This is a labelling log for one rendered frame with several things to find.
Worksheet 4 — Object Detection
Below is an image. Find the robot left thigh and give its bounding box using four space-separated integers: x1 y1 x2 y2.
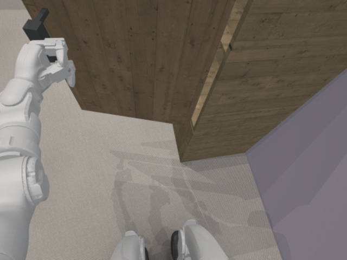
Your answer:
109 235 145 260

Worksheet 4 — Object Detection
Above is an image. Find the left robot shin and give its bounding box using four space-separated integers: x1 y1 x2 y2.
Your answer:
125 231 137 236

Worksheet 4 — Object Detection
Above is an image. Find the handle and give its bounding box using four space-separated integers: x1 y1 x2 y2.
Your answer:
23 8 57 63

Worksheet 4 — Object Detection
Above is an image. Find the robot left forearm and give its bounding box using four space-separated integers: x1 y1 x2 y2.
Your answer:
0 79 43 160

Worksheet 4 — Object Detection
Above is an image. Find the left robot upper arm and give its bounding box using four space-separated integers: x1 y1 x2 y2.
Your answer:
0 156 49 260

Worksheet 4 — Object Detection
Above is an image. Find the robot left hand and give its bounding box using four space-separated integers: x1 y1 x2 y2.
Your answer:
14 38 76 93

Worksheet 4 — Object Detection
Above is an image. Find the cupboard door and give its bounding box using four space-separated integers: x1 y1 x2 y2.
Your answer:
22 0 236 126

